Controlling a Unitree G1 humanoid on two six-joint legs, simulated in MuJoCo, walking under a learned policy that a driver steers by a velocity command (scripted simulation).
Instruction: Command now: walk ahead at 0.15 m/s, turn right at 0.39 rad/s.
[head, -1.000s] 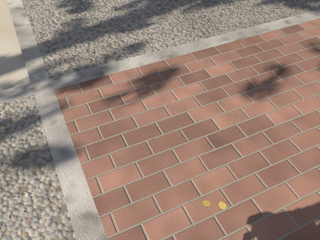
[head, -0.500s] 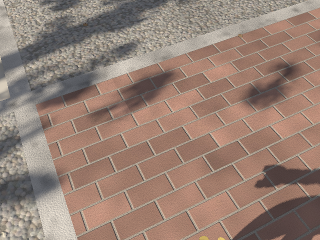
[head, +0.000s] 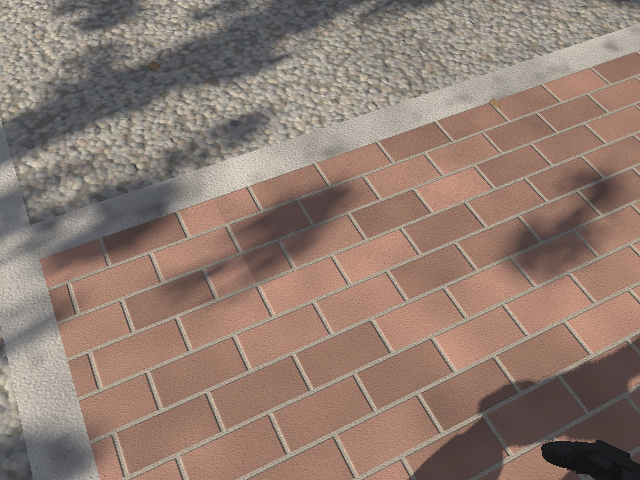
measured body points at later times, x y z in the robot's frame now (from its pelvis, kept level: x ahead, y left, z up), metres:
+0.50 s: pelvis +0.05 -0.04 +0.02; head +0.08 -0.09 +0.46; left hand +0.25 +0.21 -0.06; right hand +0.14 -0.36 -0.11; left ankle +0.10 +0.11 -0.64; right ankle +0.06 -0.13 -0.73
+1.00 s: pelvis +0.08 -0.01 +0.02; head +0.12 -0.01 +0.46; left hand +0.37 +0.16 -0.09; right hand +0.04 -0.32 -0.08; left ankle +0.14 +0.09 -0.73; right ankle -0.02 -0.12 -0.65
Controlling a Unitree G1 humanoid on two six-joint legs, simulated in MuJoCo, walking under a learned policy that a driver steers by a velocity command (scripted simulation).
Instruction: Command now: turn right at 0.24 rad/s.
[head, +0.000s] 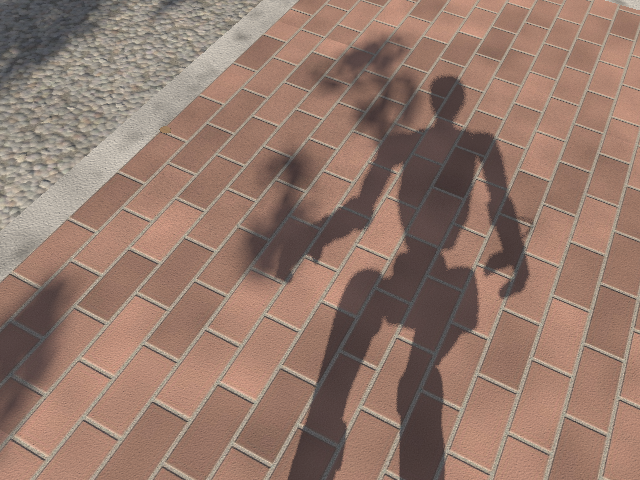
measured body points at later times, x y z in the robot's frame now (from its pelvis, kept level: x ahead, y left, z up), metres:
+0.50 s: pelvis +0.09 -0.01 +0.00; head +0.11 -0.01 +0.45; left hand +0.10 +0.28 -0.12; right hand +0.28 -0.27 -0.10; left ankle +0.21 +0.12 -0.72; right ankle -0.03 -0.14 -0.74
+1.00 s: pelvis +0.33 +0.03 +0.00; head +0.36 +0.03 +0.45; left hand +0.56 +0.25 -0.09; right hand +0.32 -0.26 -0.13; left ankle +0.22 +0.12 -0.74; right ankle +0.53 -0.13 -0.70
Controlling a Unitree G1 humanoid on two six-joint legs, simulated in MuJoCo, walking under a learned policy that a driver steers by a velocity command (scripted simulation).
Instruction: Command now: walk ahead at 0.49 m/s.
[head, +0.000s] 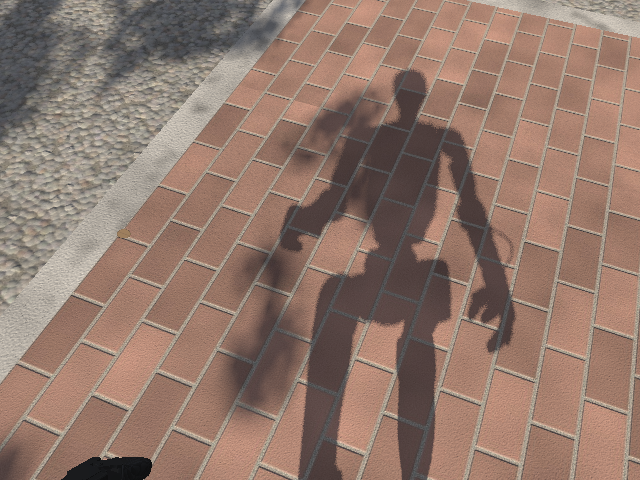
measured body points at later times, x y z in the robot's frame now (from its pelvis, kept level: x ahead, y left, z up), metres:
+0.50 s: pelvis +0.29 -0.03 +0.00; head +0.31 -0.03 +0.45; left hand +0.29 +0.25 -0.12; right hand +0.50 -0.26 -0.10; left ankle +0.44 +0.15 -0.69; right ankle +0.22 -0.13 -0.74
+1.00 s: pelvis +0.56 +0.08 +0.01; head +0.59 +0.11 +0.45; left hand +0.66 +0.40 -0.08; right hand +0.74 -0.16 -0.09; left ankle +0.49 +0.13 -0.74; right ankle +0.81 -0.02 -0.68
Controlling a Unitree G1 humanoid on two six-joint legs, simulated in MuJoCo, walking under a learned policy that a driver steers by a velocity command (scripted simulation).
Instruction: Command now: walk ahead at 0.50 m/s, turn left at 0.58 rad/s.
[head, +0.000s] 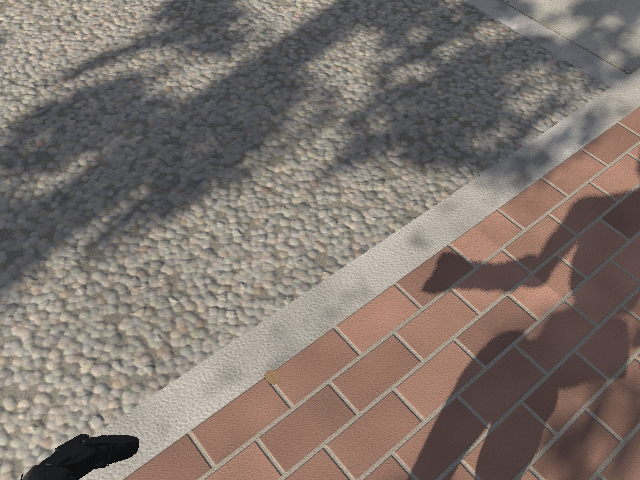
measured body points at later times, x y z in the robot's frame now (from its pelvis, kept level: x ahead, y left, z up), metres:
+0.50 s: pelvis +0.27 -0.02 +0.00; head +0.30 -0.01 +0.45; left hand +0.21 +0.26 -0.13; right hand +0.54 -0.20 -0.08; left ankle +0.38 +0.18 -0.69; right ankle +0.23 -0.15 -0.75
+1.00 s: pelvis +0.52 +0.08 +0.00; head +0.54 +0.08 +0.45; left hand +0.68 +0.36 -0.10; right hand +0.59 -0.20 -0.12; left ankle +0.43 +0.18 -0.75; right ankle +0.69 -0.06 -0.69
